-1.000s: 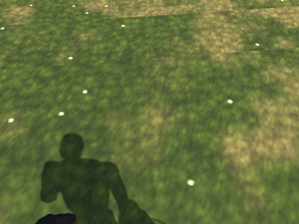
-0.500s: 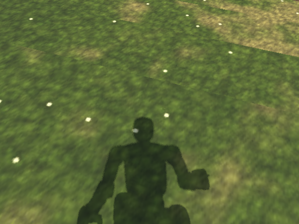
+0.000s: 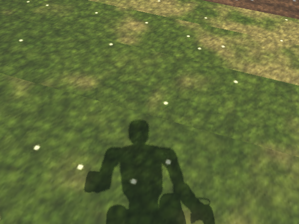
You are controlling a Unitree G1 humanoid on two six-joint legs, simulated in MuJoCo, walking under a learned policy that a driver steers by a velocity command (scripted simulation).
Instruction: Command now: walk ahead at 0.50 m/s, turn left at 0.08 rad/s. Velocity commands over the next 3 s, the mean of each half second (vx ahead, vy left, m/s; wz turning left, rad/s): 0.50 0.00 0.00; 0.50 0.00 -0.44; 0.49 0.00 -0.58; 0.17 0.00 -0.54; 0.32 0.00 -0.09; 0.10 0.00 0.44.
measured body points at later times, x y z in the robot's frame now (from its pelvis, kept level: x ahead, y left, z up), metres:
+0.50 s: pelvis +0.29 -0.05 +0.01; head +0.31 -0.05 +0.45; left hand +0.29 +0.22 -0.13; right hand +0.47 -0.30 -0.10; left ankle +0.48 +0.13 -0.68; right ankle +0.22 -0.14 -0.74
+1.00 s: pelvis +0.58 -0.01 +0.00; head +0.60 -0.02 +0.45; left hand +0.81 +0.15 -0.12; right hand +0.47 -0.22 -0.14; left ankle +0.52 +0.11 -0.74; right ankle +0.71 -0.20 -0.68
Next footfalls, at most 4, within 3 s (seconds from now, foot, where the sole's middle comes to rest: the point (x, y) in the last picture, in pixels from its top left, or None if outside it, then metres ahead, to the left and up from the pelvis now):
0.12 right None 0.26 -0.14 -0.78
0.64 left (118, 208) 0.56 0.11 -0.78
1.16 right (186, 157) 0.81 -0.23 -0.78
1.54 left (160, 124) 1.02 -0.12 -0.78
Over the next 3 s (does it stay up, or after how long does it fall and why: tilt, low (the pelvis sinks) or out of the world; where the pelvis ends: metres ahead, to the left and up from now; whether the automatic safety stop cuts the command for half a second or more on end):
stays up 1.19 -0.49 -0.15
